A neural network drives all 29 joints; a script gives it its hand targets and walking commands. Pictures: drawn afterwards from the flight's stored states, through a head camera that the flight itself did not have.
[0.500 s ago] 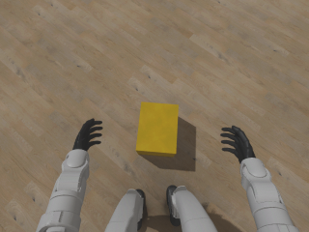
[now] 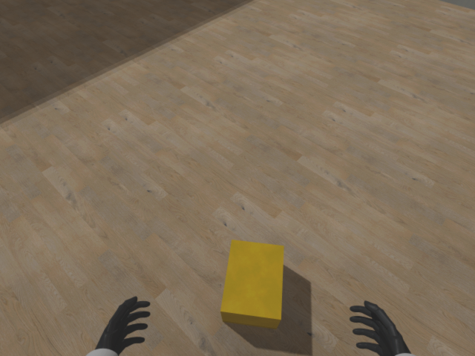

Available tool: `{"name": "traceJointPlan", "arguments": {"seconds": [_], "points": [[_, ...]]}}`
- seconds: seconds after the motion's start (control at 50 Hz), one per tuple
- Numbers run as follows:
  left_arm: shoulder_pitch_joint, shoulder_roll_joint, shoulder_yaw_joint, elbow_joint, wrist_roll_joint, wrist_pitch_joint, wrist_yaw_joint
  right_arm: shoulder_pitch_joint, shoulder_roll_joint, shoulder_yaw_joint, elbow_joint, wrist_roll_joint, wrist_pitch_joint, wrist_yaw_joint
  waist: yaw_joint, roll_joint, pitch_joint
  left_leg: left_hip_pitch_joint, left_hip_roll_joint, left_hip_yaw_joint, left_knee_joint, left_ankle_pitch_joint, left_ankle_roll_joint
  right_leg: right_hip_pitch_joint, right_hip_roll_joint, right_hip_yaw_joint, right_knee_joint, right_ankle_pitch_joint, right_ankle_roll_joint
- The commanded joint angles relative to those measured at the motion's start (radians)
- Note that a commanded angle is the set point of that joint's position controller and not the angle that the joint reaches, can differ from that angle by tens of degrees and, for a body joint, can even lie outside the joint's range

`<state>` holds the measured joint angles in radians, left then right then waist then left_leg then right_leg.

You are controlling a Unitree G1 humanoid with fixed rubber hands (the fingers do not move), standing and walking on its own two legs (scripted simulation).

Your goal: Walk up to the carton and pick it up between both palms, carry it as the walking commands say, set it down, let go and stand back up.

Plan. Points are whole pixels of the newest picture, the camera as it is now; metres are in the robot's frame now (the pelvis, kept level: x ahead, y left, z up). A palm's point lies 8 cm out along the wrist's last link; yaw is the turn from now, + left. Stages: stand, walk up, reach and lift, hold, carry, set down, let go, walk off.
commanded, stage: let go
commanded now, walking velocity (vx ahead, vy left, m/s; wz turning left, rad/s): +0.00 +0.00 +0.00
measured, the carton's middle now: (253, 283) +0.45 -0.03 -0.69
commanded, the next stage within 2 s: stand in 0.28 s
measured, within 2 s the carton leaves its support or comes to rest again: neither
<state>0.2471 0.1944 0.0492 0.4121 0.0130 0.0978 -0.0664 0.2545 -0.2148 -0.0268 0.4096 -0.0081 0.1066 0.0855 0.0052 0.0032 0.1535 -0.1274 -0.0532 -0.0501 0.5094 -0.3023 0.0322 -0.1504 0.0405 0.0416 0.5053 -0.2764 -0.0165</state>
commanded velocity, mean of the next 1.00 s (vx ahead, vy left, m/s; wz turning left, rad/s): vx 0.00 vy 0.00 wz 0.00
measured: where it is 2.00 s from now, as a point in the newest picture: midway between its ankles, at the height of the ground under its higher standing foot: outside the picture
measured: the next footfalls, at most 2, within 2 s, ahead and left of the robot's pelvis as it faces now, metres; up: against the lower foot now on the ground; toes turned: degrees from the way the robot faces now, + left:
none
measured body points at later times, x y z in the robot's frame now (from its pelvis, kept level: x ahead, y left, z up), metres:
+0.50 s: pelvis +0.03 +0.00 +0.00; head -0.02 -0.01 +0.45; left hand +0.16 +0.27 -0.09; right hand +0.16 -0.27 -0.09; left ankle -0.01 +0.10 -0.74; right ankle +0.00 -0.11 -0.74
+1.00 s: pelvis -0.02 -0.01 +0.00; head -0.09 -0.02 +0.45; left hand +0.06 +0.27 -0.11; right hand +0.04 -0.30 -0.12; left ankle -0.01 +0.10 -0.74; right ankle +0.00 -0.11 -0.74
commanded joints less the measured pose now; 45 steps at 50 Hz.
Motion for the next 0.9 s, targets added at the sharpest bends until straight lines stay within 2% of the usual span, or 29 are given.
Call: {"name": "traceJointPlan", "arguments": {"seconds": [0.0, 0.02, 0.04, 0.08, 0.12, 0.14, 0.16, 0.2, 0.22, 0.24, 0.26, 0.3, 0.32, 0.36, 0.38, 0.4, 0.42, 0.48, 0.5, 0.6, 0.62, 0.64, 0.66, 0.68, 0.72, 0.78, 0.8, 0.82, 0.88], "points": [[-0.069, 0.121, 0.032, -0.128, -0.009, 0.001, -0.001, -0.095, -0.128, -0.058, -0.16, -0.009, -0.012, -0.005, -0.005, 0.007, -0.106, -0.025, 0.049, -0.031, -0.14, 0.118, -0.043, 0.089, 0.001, -0.026, -0.072, 0.133, 0.016], [-0.084, 0.132, 0.053, -0.151, -0.001, 0.002, 0.002, -0.096, -0.13, -0.057, -0.151, 0.002, -0.009, -0.002, 0.003, 0.024, -0.131, -0.018, 0.039, -0.022, -0.126, 0.109, -0.048, 0.104, -0.011, -0.012, -0.078, 0.127, 0.019], [-0.102, 0.117, 0.032, -0.156, 0.001, -0.001, 0.002, -0.114, -0.123, -0.078, -0.129, -0.014, -0.005, -0.005, -0.014, 0.05, -0.091, -0.006, 0.055, -0.036, -0.134, 0.149, -0.052, 0.069, 0.002, -0.024, -0.06, 0.139, 0.021], [-0.06, 0.116, 0.034, -0.139, -0.002, 0.01, 0.006, -0.068, -0.13, -0.075, -0.126, -0.029, 0.004, -0.004, -0.016, -0.012, -0.143, 0.034, 0.043, -0.033, -0.119, 0.242, -0.055, 0.092, 0.009, -0.022, -0.07, 0.179, 0.02], [-0.083, 0.113, 0.05, -0.14, 0.016, 0.008, 0.009, -0.072, -0.122, -0.075, -0.122, -0.023, 0.011, -0.008, -0.015, 0.019, -0.134, 0.04, 0.045, -0.029, -0.098, 0.272, -0.055, 0.073, -0.006, -0.003, -0.074, 0.21, 0.022], [-0.038, 0.121, 0.046, -0.115, 0.009, 0.008, 0.013, -0.042, -0.125, -0.062, -0.11, -0.022, 0.026, -0.014, -0.003, -0.007, -0.129, 0.026, 0.041, -0.029, -0.093, 0.302, -0.044, 0.094, -0.001, 0.002, -0.067, 0.246, 0.023], [-0.068, 0.122, 0.038, -0.156, 0.001, 0.0, 0.011, -0.054, -0.125, -0.059, -0.135, -0.028, 0.033, -0.017, -0.008, -0.004, -0.188, 0.073, 0.04, -0.022, -0.08, 0.349, -0.047, 0.093, 0.0, 0.005, -0.065, 0.272, 0.027], [-0.06, 0.12, 0.024, -0.143, -0.017, -0.021, 0.026, -0.073, -0.135, -0.062, -0.144, -0.029, 0.04, -0.036, 0.014, 0.002, -0.21, 0.077, 0.052, -0.024, -0.054, 0.438, -0.054, 0.085, 0.015, 0.004, -0.029, 0.32, 0.022], [-0.051, 0.118, -0.001, -0.144, -0.027, -0.024, 0.028, -0.077, -0.131, -0.053, -0.139, -0.025, 0.04, -0.036, 0.025, 0.038, -0.23, 0.089, 0.053, -0.021, -0.048, 0.486, -0.054, 0.08, 0.016, 0.004, -0.022, 0.335, 0.026], [-0.058, 0.123, 0.019, -0.135, -0.022, -0.024, 0.035, -0.085, -0.134, -0.037, -0.142, -0.016, 0.053, -0.042, 0.029, 0.018, -0.208, 0.082, 0.055, -0.022, -0.048, 0.456, -0.052, 0.059, 0.008, 0.005, -0.028, 0.31, 0.02], [-0.032, 0.239, 0.063, 0.075, 0.014, -0.056, 0.066, -0.063, -0.21, -0.078, 0.025, -0.012, -0.012, -0.082, 0.021, 0.022, -0.391, -0.005, 0.093, -0.019, -0.018, 0.539, -0.049, 0.104, -0.069, 0.028, -0.017, 0.495, 0.015], [-0.021, 0.262, 0.061, 0.091, 0.028, -0.077, 0.082, -0.05, -0.208, -0.079, 0.054, -0.012, -0.059, -0.097, -0.007, 0.022, -0.395, 0.071, 0.107, -0.048, -0.015, 0.525, -0.033, 0.081, -0.096, 0.065, 0.008, 0.529, -0.004], [-0.037, 0.255, 0.056, 0.116, 0.023, -0.09, 0.087, -0.043, -0.225, -0.079, 0.075, -0.017, -0.074, -0.097, -0.004, -0.012, -0.392, 0.057, 0.116, -0.056, -0.013, 0.566, -0.028, 0.078, -0.111, 0.068, 0.009, 0.548, -0.006], [-0.053, 0.234, 0.048, 0.146, 0.026, -0.107, 0.09, -0.031, -0.213, -0.067, 0.121, -0.026, -0.103, -0.103, 0.003, 0.002, -0.358, 0.041, 0.122, -0.064, -0.02, 0.591, -0.017, 0.05, -0.097, 0.062, 0.001, 0.544, -0.008], [-0.054, 0.237, 0.043, 0.169, 0.027, -0.115, 0.087, -0.034, -0.219, -0.069, 0.145, -0.029, -0.111, -0.102, -0.01, 0.009, -0.347, 0.038, 0.117, -0.06, -0.045, 0.59, -0.026, 0.043, -0.094, 0.054, -0.005, 0.533, -0.008], [-0.061, 0.233, 0.045, 0.182, 0.03, -0.118, 0.081, -0.049, -0.235, -0.073, 0.143, -0.034, -0.118, -0.104, -0.004, 0.05, -0.288, 0.001, 0.12, -0.064, -0.037, 0.572, -0.017, 0.023, -0.099, 0.063, -0.014, 0.53, -0.011], [-0.039, 0.248, 0.061, 0.207, 0.028, -0.124, 0.084, -0.047, -0.225, -0.075, 0.167, -0.033, -0.121, -0.1, 0.004, -0.012, -0.287, 0.013, 0.117, -0.061, -0.029, 0.56, -0.013, 0.009, -0.098, 0.064, -0.015, 0.535, -0.011], [-0.052, 0.251, 0.058, 0.237, 0.021, -0.133, 0.084, -0.036, -0.221, -0.073, 0.184, -0.037, -0.139, -0.101, -0.002, 0.003, -0.257, -0.005, 0.122, -0.087, -0.055, 0.426, -0.003, -0.027, -0.103, 0.085, -0.046, 0.424, -0.016], [-0.053, 0.255, 0.054, 0.247, 0.022, -0.134, 0.084, -0.019, -0.235, -0.073, 0.196, -0.04, -0.15, -0.101, -0.015, -0.005, -0.213, -0.02, 0.127, -0.091, -0.077, 0.44, -0.007, -0.041, -0.103, 0.08, -0.043, 0.411, -0.014], [-0.074, 0.278, 0.059, 0.287, 0.019, -0.141, 0.079, -0.037, -0.262, -0.078, 0.233, -0.037, -0.156, -0.105, -0.003, 0.014, -0.146, -0.08, 0.121, -0.099, -0.114, 0.235, 0.001, -0.077, -0.104, 0.125, -0.105, 0.23, -0.025], [-0.091, 0.289, 0.063, 0.29, 0.019, -0.143, 0.073, -0.039, -0.246, -0.065, 0.246, -0.039, -0.158, -0.105, 0.003, -0.022, -0.14, -0.093, 0.127, -0.112, -0.14, 0.193, 0.002, -0.075, -0.098, 0.108, -0.112, 0.159, -0.02], [-0.055, 0.27, 0.056, 0.307, 0.028, -0.143, 0.076, -0.023, -0.264, -0.067, 0.257, -0.039, -0.166, -0.108, 0.0, 0.015, -0.114, -0.099, 0.127, -0.116, -0.142, 0.118, 0.004, -0.094, -0.103, 0.143, -0.139, 0.14, -0.028], [-0.082, 0.292, 0.055, 0.319, 0.023, -0.145, 0.074, -0.015, -0.269, -0.066, 0.27, -0.042, -0.171, -0.107, -0.002, -0.03, -0.094, -0.124, 0.132, -0.12, -0.164, 0.096, 0.006, -0.093, -0.112, 0.139, -0.14, 0.112, -0.031], [-0.113, 0.293, 0.052, 0.308, 0.022, -0.15, 0.071, -0.055, -0.28, -0.063, 0.263, -0.038, -0.17, -0.103, 0.004, 0.001, -0.144, -0.11, 0.13, -0.123, -0.173, 0.067, 0.003, -0.081, -0.098, 0.132, -0.142, 0.085, -0.02], [-0.069, 0.309, 0.06, 0.337, 0.019, -0.161, 0.07, -0.026, -0.275, -0.06, 0.28, -0.038, -0.175, -0.106, -0.002, 0.036, -0.127, -0.108, 0.129, -0.116, -0.169, 0.083, 0.008, -0.078, -0.108, 0.167, -0.16, 0.096, -0.034], [-0.074, 0.318, 0.061, 0.369, 0.02, -0.157, 0.069, 0.002, -0.28, -0.053, 0.325, -0.036, -0.173, -0.102, 0.005, -0.044, -0.101, -0.123, 0.118, -0.111, -0.163, 0.09, 0.009, -0.084, -0.104, 0.168, -0.175, 0.02, -0.032], [-0.068, 0.316, 0.056, 0.374, 0.019, -0.159, 0.067, -0.008, -0.296, -0.058, 0.328, -0.042, -0.18, -0.102, -0.001, 0.008, -0.09, -0.105, 0.122, -0.109, -0.158, 0.064, 0.006, -0.124, -0.117, 0.179, -0.184, 0.014, -0.04], [-0.085, 0.311, 0.046, 0.381, 0.016, -0.157, 0.066, 0.01, -0.287, -0.057, 0.334, -0.037, -0.181, -0.102, -0.011, 0.004, -0.084, -0.123, 0.121, -0.118, -0.174, 0.031, 0.007, -0.13, -0.113, 0.186, -0.185, -0.028, -0.04], [-0.096, 0.342, 0.051, 0.401, 0.021, -0.161, 0.068, -0.017, -0.293, -0.046, 0.356, -0.03, -0.184, -0.096, 0.006, -0.009, -0.133, -0.109, 0.117, -0.122, -0.166, -0.007, 0.012, -0.112, -0.115, 0.197, -0.19, -0.046, -0.041]]}}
